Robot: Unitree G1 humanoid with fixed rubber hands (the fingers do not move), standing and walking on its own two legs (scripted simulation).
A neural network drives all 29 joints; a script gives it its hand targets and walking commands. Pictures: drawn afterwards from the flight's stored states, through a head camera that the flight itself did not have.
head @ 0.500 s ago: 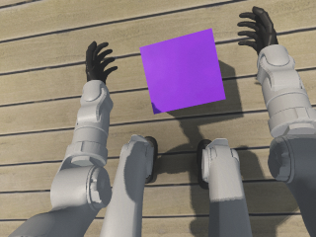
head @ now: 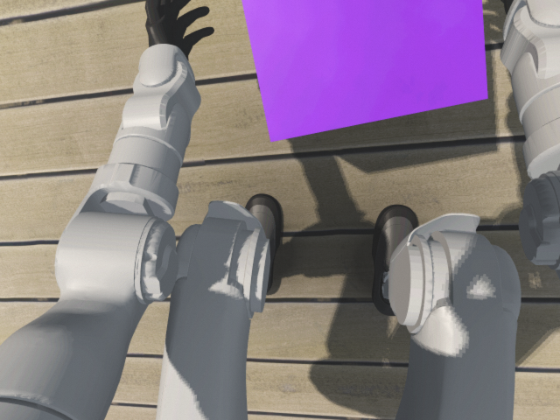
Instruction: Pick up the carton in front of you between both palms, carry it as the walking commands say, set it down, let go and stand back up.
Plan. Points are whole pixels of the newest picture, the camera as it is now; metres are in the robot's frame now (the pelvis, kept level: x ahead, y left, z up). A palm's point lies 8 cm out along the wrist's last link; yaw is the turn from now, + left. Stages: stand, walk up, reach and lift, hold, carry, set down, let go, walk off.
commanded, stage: reach and lift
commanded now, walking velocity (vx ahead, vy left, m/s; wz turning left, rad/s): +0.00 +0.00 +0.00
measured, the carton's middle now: (352, 41) +0.51 -0.04 -0.26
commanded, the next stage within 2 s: none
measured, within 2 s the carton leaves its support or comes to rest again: leaves its support in 0.80 s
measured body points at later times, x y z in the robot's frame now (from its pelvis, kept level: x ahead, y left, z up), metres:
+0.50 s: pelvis +0.01 +0.00 +0.00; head +0.37 -0.05 +0.26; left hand +0.52 +0.13 -0.18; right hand +0.55 -0.19 -0.19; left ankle +0.14 +0.13 -0.35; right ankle +0.12 -0.12 -0.35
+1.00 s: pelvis +0.01 +0.00 +0.00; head +0.32 -0.07 +0.31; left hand +0.52 +0.11 -0.12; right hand +0.54 -0.19 -0.13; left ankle +0.14 +0.13 -0.35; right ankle +0.12 -0.12 -0.35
